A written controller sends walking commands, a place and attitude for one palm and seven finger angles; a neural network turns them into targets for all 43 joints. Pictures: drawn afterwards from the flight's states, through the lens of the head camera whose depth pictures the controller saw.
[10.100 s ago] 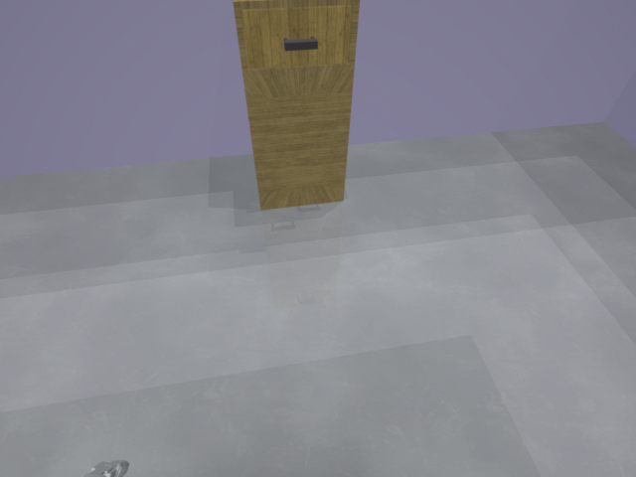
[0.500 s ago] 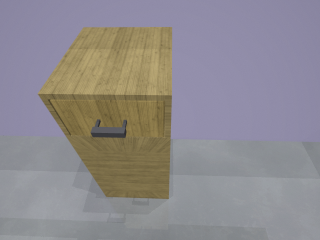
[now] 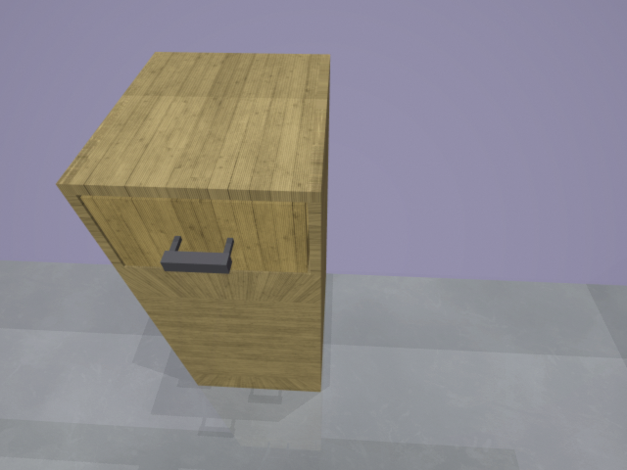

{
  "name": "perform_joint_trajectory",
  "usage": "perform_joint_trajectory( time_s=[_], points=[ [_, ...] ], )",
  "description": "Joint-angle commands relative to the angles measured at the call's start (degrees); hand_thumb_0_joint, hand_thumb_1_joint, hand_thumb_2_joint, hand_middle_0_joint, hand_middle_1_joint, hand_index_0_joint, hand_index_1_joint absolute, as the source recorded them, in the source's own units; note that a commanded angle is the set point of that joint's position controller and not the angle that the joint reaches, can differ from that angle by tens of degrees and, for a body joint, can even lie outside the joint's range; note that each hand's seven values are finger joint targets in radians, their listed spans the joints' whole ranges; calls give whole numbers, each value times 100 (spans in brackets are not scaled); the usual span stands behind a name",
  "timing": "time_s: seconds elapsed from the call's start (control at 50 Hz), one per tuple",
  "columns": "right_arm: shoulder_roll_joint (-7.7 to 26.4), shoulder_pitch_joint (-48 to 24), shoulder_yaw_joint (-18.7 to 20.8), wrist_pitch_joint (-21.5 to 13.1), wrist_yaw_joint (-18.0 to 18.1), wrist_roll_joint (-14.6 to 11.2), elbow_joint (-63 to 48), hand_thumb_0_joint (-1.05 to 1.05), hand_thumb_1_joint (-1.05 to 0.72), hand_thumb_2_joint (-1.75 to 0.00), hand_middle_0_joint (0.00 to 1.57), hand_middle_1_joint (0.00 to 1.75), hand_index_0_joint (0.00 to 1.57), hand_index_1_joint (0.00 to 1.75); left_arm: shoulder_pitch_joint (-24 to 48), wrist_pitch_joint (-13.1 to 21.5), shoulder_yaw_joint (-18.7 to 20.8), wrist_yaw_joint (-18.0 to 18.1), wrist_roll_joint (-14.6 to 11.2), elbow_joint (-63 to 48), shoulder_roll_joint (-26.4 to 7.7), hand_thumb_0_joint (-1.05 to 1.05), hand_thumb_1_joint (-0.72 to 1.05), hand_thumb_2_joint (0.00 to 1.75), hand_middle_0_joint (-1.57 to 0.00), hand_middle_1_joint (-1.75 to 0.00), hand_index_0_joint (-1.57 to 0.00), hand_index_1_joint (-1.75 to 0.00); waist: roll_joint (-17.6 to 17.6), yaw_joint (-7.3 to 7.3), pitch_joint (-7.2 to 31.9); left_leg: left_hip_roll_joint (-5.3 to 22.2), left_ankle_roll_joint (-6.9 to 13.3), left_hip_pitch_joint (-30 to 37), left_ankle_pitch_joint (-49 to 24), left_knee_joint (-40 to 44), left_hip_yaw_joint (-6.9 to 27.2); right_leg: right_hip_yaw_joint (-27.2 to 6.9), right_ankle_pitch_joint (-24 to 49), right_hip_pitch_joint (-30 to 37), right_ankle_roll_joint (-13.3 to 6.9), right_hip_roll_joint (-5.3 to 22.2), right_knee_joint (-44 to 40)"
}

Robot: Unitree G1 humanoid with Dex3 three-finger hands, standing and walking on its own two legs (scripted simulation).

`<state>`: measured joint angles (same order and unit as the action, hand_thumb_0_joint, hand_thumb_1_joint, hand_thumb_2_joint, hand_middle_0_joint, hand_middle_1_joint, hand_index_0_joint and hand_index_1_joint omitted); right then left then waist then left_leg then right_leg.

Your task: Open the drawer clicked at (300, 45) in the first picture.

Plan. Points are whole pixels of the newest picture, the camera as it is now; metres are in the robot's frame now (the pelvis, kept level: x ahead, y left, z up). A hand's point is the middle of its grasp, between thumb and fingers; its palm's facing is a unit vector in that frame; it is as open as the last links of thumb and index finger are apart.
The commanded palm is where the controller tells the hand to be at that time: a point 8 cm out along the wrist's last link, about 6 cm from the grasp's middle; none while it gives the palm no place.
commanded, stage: come to a stop and stand still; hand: left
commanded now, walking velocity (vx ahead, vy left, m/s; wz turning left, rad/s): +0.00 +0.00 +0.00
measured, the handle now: (200, 252) +0.44 +0.22 -0.02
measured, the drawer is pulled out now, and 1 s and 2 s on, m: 0.00 0.00 0.00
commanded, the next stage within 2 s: look again from close up in 0.32 s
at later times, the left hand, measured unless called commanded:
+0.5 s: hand out of the picture -0.02 +0.16 -0.17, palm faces +0.03 -0.98 -0.18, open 7.3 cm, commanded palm none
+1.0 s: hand out of the picture -0.03 +0.16 -0.18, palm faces +0.03 -0.99 -0.17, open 7.3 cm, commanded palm none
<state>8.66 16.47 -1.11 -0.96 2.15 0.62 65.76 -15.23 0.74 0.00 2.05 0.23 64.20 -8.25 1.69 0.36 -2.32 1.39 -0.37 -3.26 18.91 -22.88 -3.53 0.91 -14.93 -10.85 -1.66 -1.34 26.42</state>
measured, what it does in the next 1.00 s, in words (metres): stands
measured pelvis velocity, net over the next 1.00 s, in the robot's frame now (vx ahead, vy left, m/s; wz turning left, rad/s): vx -0.01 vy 0.00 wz -0.01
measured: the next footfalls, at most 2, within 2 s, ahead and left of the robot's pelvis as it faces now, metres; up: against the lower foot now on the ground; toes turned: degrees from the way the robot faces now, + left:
right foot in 1.76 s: -0.08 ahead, -0.09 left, +0.00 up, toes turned -1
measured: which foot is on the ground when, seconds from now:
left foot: down 0.00-1.00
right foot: down 0.00-1.00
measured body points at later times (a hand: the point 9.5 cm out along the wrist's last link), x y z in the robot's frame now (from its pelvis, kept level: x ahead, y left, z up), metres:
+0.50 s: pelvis -0.01 -0.01 +0.00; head +0.01 -0.01 +0.45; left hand -0.02 +0.21 -0.16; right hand -0.04 -0.21 -0.16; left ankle -0.07 +0.12 -0.74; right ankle -0.01 -0.10 -0.74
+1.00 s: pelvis -0.01 +0.00 +0.00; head +0.00 +0.00 +0.45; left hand -0.03 +0.21 -0.16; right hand -0.04 -0.20 -0.16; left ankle -0.07 +0.12 -0.74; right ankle -0.01 -0.10 -0.74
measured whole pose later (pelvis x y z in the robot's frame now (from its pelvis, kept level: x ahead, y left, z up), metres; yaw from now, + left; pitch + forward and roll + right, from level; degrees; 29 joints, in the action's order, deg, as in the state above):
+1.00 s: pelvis -0.01 +0.00 +0.00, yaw +0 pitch -1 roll +0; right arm 6.1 18.9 -1.1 -1.4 2.4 0.5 66.4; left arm -17.8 0.8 -0.2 2.1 0.3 64.9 -7.0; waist 0.3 0.1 -2.0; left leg 1.5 -0.2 -4.0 18.2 -22.9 -3.9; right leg 0.6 -13.4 -11.2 -1.5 -1.5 25.3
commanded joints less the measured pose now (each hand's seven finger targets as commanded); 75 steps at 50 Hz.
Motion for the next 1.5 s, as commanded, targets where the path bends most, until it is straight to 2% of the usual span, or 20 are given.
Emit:
perform_joint_trajectory(
  time_s=[0.0, 0.06, 0.1, 0.18, 0.3, 0.62, 0.7, 0.8, 1.02, 1.06, 1.14, 1.22, 1.28, 1.36, 1.38, 1.4, 1.42, 1.44, 1.46, 1.48],
  points=[
    [402, 549, 69, -73, 38, 12, -31, 0, -90, -90, 20, 30, 20, 30, -375, 79, 51, 23, 2, -180, -516, 0, 90, 90, -20, -30, -20, -30, -192, -11, -102, 462, 172, -504, -1265, 383, 326, -588, 1891, 306, -170, 675, -364],
    [390, 588, 79, -77, 39, 10, -29, 0, -90, -90, 20, 30, 20, 30, -431, 104, 55, 24, 2, -173, -531, 0, 90, 90, -20, -30, -20, -30, -250, 3, 35, 457, 152, -447, -1269, 348, 312, -616, 2064, 388, -189, 703, -387],
    [369, 581, 75, -65, 39, 9, -9, 0, -90, -90, 20, 30, 20, 30, -431, 95, 49, 26, 1, -158, -501, 0, 90, 90, -20, -30, -20, -30, -250, -11, -132, 461, 146, -505, -1190, 373, 299, -600, 1935, 294, -175, 680, -425],
    [312, 653, 70, -60, 43, 9, 23, 0, -90, -90, 20, 30, 20, 30, -453, 86, 43, 26, 3, -147, -467, 0, 90, 90, -20, -30, -20, -30, -130, 9, -146, 474, 145, -535, -1106, 437, 311, -601, 1703, 283, -181, 647, -471],
    [304, 671, 75, -59, 41, 7, 22, 0, -90, -90, 20, 30, 20, 30, -528, 91, 33, 22, 1, -131, -435, 0, 90, 90, -20, -30, -20, -30, -207, -18, -224, 447, 145, -585, -963, 411, 310, -634, 1510, 214, -163, 640, -564],
    [236, 783, 77, -93, 56, 4, 42, 0, -90, -90, 20, 30, 20, 30, -651, 92, 23, 28, 6, -101, -364, 0, 90, 90, -20, -30, -20, -30, -150, -26, -188, 488, 166, -580, -1157, 415, 336, -580, 1568, 205, -156, 618, -468],
    [218, 809, 67, -83, 59, 5, 54, 0, -90, -90, 20, 30, 20, 30, -641, 74, 19, 28, 10, -100, -321, 0, 90, 90, -20, -30, -20, -30, -115, -33, -355, 495, 175, -692, -1034, 473, 368, -577, 1315, 113, -152, 585, -486],
    [222, 825, 74, -102, 64, 9, 49, 0, -90, -90, 20, 30, 20, 30, -671, 75, 22, 29, 10, -98, -311, 0, 90, 90, -20, -30, -20, -30, -72, -40, -239, 510, 191, -606, -1186, 461, 369, -539, 1395, 148, -143, 588, -427],
    [211, 832, 76, -112, 72, 2, 45, 0, -90, -90, 20, 30, 20, 30, -706, 73, 16, 32, 18, -73, -282, 0, 90, 90, -20, -30, -20, -30, -177, -40, -268, 522, 206, -587, -1270, 457, 363, -543, 1477, 107, -132, 589, -377],
    [230, 770, 102, -118, 80, -18, -27, 0, -90, -90, 20, 30, 20, 30, -651, 79, 38, 49, 20, -139, -378, 0, 90, 90, -20, -30, -20, -30, -130, -47, -245, 524, 195, -586, -1753, 416, 375, -595, 2017, 132, -142, 663, -310],
    [283, 720, 177, -46, 99, -23, -181, 0, -90, -90, 20, 30, 20, 30, -581, 13, 122, 89, 30, -279, -480, 0, 90, 90, -20, -30, -20, -30, -29, -60, -37, 569, 186, -496, -2511, 146, 319, -644, 2465, 80, -149, 714, 43],
    [414, 556, 295, 85, 70, -9, -401, 0, -90, -90, 20, 30, 20, 30, -489, -62, 206, 88, 57, -450, -594, 0, 90, 90, -20, -30, -20, -30, -141, -67, 69, 545, 186, -636, -2168, -203, 283, -719, 2371, -126, -179, 762, 268],
    [432, 509, 366, 177, 40, 1, -555, 0, -90, -90, 20, 30, 20, 30, -390, -103, 271, 83, 75, -590, -710, 0, 90, 90, -20, -30, -20, -30, -406, -40, 255, 420, 161, -849, -1575, -565, 261, -939, 2307, -178, -300, 936, 265],
    [327, 482, 432, 289, -16, 10, -702, 0, -90, -90, 20, 30, 20, 30, -141, -176, 377, 66, 99, -790, -1005, 0, 90, 90, -20, -30, -20, -30, -1204, -6, 180, -56, 27, -1090, -46, -1404, 46, -1666, 1530, -679, -725, 1605, -473],
    [304, 516, 440, 309, -19, 17, -720, 0, -90, -90, 20, 30, 20, 30, -56, -194, 396, 80, 114, -838, -1026, 0, 90, 90, -20, -30, -20, -30, -1281, 13, 127, -86, 14, -1044, 276, -1498, 60, -1801, 1388, -860, -853, 1741, -599],
    [262, 573, 440, 300, -34, 23, -706, 0, -90, -90, 20, 30, 20, 30, 67, -210, 413, 81, 129, -920, -1035, 0, 90, 90, -20, -30, -20, -30, -1329, 38, 138, -63, 43, -969, 410, -1476, 146, -1786, 922, -1062, -869, 1724, -684],
    [218, 728, 422, 266, -53, 24, -668, 0, -90, -90, 20, 30, 20, 30, 213, -222, 421, 76, 138, -988, -1010, 0, 90, 90, -20, -30, -20, -30, -1284, 122, 174, -27, 93, -745, 278, -1069, 177, -1642, 215, -1264, -753, 1572, -688],
    [212, 903, 400, 202, -69, 24, -615, 0, -90, -90, 20, 30, 20, 30, 325, -243, 413, 59, 130, -1066, -929, 0, 90, 90, -20, -30, -20, -30, -941, 208, 175, 29, 165, -480, 70, -491, 261, -1375, -566, -1500, -534, 1227, -532],
    [308, 884, 411, 151, -82, 59, -588, 0, -90, -90, 20, 30, 20, 30, 375, -270, 369, 31, 117, -1109, -774, 0, 90, 90, -20, -30, -20, -30, -154, 184, -11, 311, 320, -591, 369, 116, 702, -943, -1296, -1770, -266, 714, -191],
    [490, 740, 416, 86, -78, 111, -631, 0, -90, -90, 20, 30, 20, 30, 386, -289, 317, 15, 83, -1142, -556, 0, 90, 90, -20, -30, -20, -30, 980, 184, -226, 1026, 544, -1237, 1294, 1113, 1627, -314, -1160, -1592, 3, 193, 798]
  ],
)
